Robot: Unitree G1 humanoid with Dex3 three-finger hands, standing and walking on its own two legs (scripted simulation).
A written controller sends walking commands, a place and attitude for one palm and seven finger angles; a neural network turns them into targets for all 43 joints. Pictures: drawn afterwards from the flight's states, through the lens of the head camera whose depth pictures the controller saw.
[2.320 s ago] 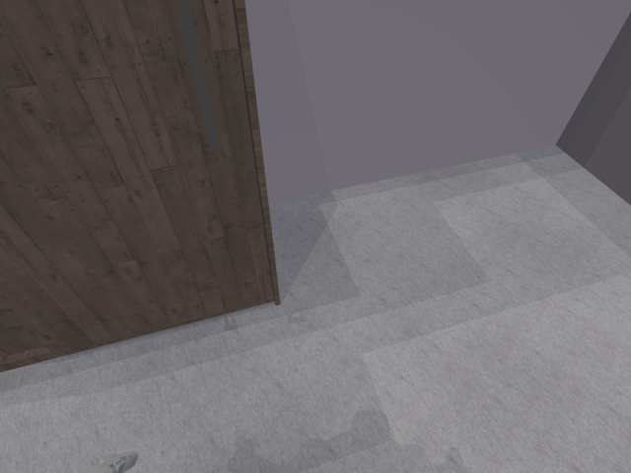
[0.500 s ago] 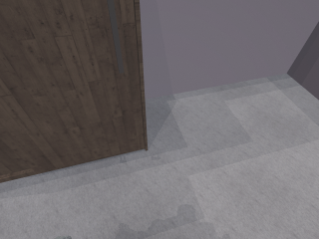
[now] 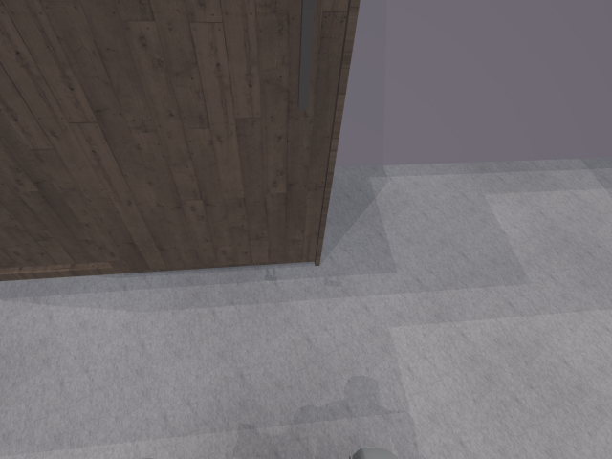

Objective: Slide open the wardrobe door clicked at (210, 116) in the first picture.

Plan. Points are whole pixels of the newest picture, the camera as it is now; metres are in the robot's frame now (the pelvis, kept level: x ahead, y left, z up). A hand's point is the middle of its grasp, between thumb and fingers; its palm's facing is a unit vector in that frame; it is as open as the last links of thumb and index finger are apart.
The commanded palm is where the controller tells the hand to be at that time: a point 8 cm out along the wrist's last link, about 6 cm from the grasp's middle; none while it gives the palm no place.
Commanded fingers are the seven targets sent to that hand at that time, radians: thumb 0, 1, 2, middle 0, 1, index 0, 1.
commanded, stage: turn to face it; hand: right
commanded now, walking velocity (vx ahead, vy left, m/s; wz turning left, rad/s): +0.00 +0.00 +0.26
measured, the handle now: (305, 31) +0.81 +0.04 +0.14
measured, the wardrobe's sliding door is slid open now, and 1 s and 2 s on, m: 0.00 0.00 0.00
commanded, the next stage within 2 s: take the last steps up to it in 0.10 s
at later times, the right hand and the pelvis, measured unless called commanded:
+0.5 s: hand out of the picture +0.07 -0.26 -0.17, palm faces -0.13 +0.98 -0.18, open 7.4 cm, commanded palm none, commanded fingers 0.00 -0.90 -0.90 0.20 0.30 0.20 0.30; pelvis +0.00 -0.06 +0.01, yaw +10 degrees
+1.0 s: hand (350, 376) +0.27 -0.07 -0.16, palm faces -0.13 +0.98 -0.17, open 7.1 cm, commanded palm none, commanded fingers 0.00 -0.90 -0.90 0.20 0.30 0.20 0.30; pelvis +0.13 +0.08 +0.00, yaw +10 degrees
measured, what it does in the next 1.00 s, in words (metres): walks ahead: right foot, then left foot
